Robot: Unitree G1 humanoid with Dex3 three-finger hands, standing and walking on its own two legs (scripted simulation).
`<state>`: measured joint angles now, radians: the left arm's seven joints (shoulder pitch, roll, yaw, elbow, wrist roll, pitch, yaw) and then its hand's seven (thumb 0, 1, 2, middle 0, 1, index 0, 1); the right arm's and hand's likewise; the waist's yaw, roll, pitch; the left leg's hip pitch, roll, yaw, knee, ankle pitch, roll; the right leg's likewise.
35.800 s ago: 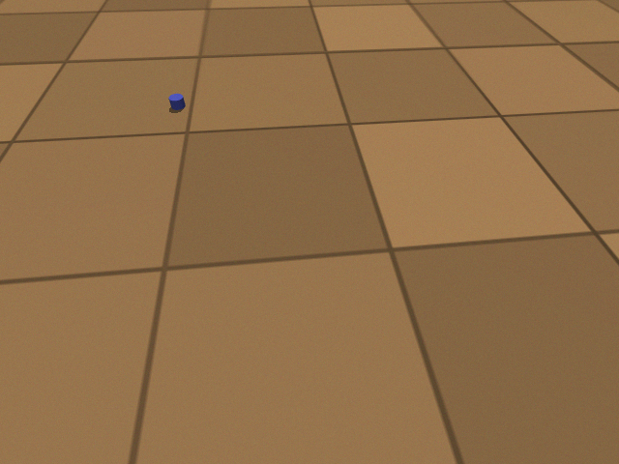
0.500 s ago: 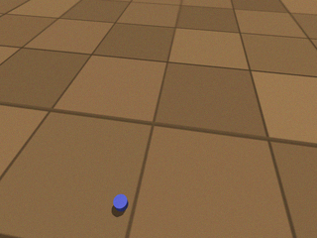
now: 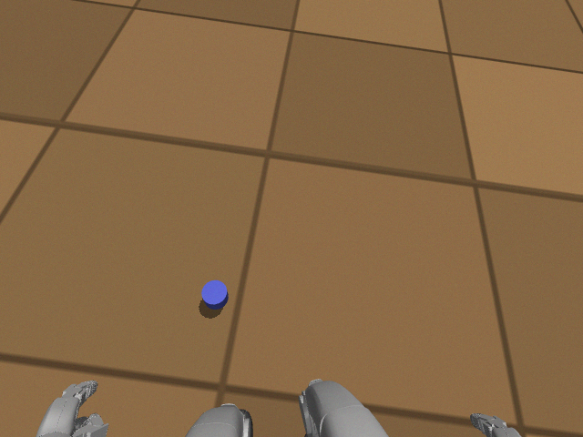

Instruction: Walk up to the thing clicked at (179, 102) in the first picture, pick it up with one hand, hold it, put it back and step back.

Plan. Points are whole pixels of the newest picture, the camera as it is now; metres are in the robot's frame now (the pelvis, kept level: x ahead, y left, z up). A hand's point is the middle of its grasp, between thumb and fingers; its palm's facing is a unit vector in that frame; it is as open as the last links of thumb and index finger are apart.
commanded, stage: step back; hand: left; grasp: from above
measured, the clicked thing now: (215, 294) +0.52 +0.18 -0.73
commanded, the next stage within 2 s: none
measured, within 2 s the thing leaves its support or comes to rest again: neither
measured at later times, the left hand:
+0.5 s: hand out of the picture +0.02 +0.26 -0.14, palm faces +0.00 -0.91 -0.41, open 7.4 cm
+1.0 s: hand out of the picture -0.20 +0.24 -0.15, palm faces -0.06 -0.91 -0.40, open 7.4 cm
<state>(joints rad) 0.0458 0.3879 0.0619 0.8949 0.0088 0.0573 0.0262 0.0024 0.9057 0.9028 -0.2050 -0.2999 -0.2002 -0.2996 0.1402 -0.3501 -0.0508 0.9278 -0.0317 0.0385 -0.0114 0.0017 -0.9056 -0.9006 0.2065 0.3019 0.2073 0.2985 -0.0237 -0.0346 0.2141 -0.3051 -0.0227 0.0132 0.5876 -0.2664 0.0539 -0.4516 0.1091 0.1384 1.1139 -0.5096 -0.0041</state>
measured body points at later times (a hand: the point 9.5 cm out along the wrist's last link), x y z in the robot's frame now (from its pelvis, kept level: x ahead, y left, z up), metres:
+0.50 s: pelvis -0.12 +0.00 -0.01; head -0.05 -0.01 +0.44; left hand +0.02 +0.30 -0.11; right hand -0.02 -0.33 -0.13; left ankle -0.14 +0.13 -0.71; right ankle -0.05 -0.13 -0.73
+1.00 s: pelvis -0.28 -0.03 -0.01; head -0.23 -0.05 +0.43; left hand -0.20 +0.29 -0.12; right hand -0.15 -0.35 -0.13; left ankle -0.15 +0.12 -0.72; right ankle -0.30 -0.15 -0.73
